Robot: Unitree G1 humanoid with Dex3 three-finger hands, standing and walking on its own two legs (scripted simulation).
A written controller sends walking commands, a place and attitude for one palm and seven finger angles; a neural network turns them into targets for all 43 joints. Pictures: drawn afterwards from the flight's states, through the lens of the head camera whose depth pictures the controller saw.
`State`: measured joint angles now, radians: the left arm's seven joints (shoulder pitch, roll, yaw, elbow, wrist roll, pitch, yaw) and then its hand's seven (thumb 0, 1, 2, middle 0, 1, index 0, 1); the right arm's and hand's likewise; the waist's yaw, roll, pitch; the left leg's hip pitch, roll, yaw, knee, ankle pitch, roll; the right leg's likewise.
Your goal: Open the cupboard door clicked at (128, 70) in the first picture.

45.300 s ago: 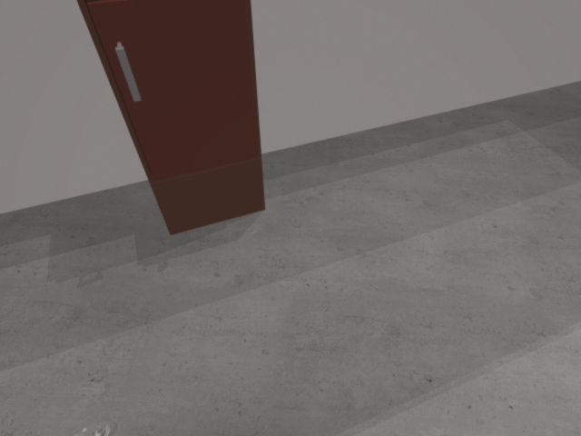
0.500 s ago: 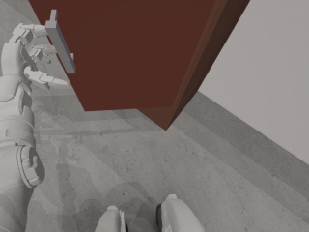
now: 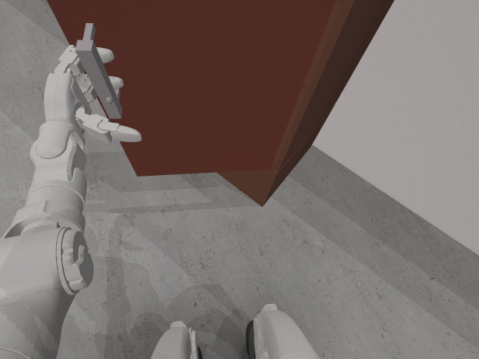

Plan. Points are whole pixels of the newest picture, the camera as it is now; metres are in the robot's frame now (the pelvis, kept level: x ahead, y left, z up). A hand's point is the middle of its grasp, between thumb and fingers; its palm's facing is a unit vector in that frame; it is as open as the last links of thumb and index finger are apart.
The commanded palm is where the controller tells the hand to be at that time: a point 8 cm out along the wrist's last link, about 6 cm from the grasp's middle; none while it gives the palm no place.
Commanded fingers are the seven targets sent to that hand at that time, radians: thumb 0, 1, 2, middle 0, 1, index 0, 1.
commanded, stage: slide the fingers in behind the handle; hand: left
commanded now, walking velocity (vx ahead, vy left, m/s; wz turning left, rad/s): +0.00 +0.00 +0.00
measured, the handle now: (103, 75) +0.57 +0.18 +0.07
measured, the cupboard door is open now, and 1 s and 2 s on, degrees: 44 44 69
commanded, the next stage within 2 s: close the thumb around the handle in 0.44 s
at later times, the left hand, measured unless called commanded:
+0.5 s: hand (116, 98) +0.52 +0.15 +0.08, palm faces +0.00 -1.00 -0.04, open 14.1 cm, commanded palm +0.49 +0.20 +0.07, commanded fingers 0.00 -0.50 0.30 -0.30 -1.20 -0.30 -1.20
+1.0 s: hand (115, 98) +0.52 +0.16 +0.07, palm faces -0.01 -1.00 -0.03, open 8.4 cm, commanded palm +0.50 +0.20 +0.07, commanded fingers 0.00 0.84 0.88 -0.40 -1.34 -0.40 -1.34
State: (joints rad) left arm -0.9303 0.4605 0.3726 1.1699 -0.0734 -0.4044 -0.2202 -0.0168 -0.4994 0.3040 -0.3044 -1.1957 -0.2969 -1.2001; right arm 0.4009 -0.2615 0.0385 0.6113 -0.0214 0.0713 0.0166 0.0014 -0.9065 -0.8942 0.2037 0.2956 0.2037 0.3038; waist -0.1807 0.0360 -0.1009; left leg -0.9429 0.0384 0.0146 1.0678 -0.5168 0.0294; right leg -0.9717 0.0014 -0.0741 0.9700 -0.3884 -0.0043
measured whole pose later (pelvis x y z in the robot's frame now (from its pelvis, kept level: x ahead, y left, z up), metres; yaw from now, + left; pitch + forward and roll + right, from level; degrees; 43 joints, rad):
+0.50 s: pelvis -0.01 -0.01 +0.00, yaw +0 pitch +23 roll -2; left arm -0.95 0.48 0.38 1.19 -0.07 -0.42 -0.20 -0.02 -0.50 0.30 -0.30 -1.20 -0.28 -1.20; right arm 0.41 -0.28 0.03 0.62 -0.02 0.05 0.01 0.00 -0.91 -0.89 0.20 0.30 0.20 0.30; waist -0.19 0.04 -0.09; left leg -0.96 0.04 0.01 1.07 -0.50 0.01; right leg -1.00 0.00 -0.08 0.99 -0.39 -0.02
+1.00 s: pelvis +0.00 -0.01 +0.00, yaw +0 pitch +23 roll -2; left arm -0.96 0.46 0.36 1.20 -0.07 -0.42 -0.19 -0.01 0.31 0.65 -0.36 -1.28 -0.35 -1.29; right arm 0.40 -0.27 0.04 0.62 -0.02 0.04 0.01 0.00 -0.91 -0.89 0.20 0.30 0.20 0.30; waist -0.18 0.04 -0.10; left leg -0.96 0.03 0.01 1.07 -0.51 0.02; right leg -1.00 0.00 -0.07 0.99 -0.39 -0.01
